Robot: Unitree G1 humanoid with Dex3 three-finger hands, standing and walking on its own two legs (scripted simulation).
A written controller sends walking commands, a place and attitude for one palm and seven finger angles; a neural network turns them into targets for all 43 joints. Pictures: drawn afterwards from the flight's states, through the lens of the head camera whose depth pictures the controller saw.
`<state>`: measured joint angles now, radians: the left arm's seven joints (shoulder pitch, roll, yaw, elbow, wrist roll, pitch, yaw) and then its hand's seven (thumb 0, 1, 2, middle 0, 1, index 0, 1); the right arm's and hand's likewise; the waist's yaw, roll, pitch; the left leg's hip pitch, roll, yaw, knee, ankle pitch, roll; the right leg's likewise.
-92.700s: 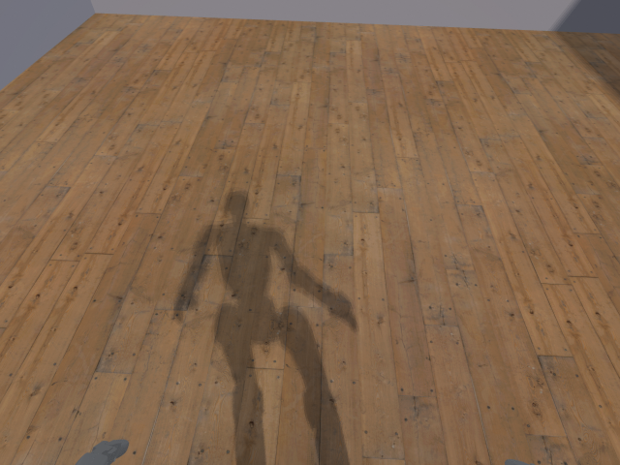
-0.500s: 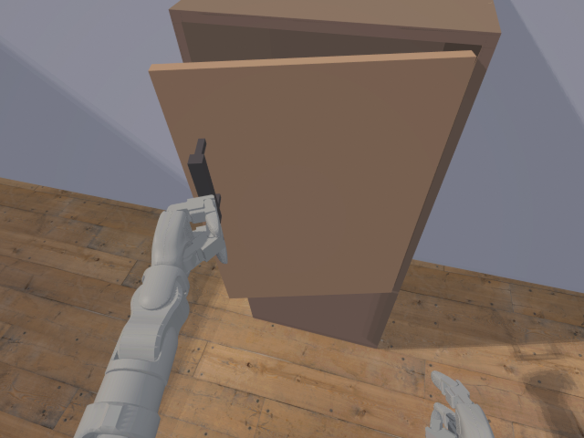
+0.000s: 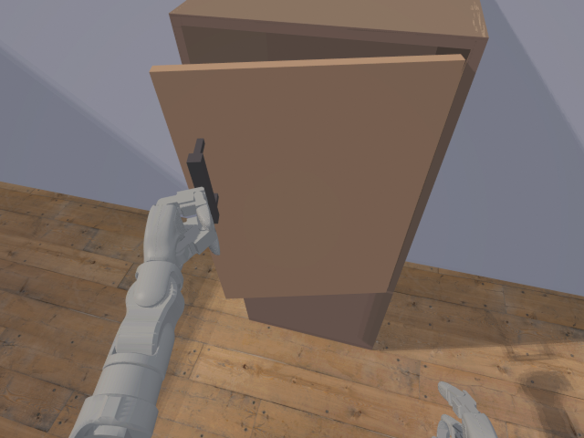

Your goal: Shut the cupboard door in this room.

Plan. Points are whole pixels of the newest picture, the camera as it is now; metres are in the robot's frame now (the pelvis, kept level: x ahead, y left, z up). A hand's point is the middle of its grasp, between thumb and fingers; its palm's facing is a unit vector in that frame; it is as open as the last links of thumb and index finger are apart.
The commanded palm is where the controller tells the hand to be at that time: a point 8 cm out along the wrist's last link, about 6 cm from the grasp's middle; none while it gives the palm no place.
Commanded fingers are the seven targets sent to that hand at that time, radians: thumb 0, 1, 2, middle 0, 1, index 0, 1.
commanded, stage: push the door shut along its arc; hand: left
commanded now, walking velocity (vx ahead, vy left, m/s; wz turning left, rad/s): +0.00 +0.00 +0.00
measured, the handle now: (206, 182) +0.47 +0.16 +0.10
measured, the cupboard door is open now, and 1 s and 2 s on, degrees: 17 3 0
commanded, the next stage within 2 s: pull the fist back off the door in 1.92 s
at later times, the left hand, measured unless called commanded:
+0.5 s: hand (222, 198) +0.43 +0.13 +0.10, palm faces -0.05 -1.00 -0.03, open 3.0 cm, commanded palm +0.41 +0.18 +0.10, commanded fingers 0.00 0.90 0.90 -1.30 -1.50 -1.30 -1.50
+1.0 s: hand (247, 171) +0.49 +0.10 +0.11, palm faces -0.22 -0.97 -0.04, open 3.1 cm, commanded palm +0.48 +0.16 +0.10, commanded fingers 0.00 0.90 0.90 -1.30 -1.50 -1.30 -1.50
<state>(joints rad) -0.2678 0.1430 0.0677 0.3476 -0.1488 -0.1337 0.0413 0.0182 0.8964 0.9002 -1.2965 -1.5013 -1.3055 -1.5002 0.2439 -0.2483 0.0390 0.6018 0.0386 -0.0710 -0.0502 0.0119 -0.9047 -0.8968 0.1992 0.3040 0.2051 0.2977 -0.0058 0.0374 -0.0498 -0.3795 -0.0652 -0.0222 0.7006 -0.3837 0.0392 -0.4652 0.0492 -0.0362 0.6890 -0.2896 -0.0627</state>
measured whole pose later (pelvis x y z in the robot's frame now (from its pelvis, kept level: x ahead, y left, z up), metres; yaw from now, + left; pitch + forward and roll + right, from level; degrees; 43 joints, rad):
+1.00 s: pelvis +0.00 +0.01 -0.01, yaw -1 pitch +13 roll +0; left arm -0.95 0.33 0.19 1.17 -0.14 -0.32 -0.24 0.02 0.90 0.90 -1.29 -1.50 -1.30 -1.50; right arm 0.38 -0.28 0.03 0.68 0.03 -0.07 -0.02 0.01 -0.90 -0.90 0.20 0.30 0.21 0.30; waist -0.14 0.03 -0.07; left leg -0.63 -0.07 0.00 0.81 -0.41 0.06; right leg -0.71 0.04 -0.03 0.78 -0.30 -0.05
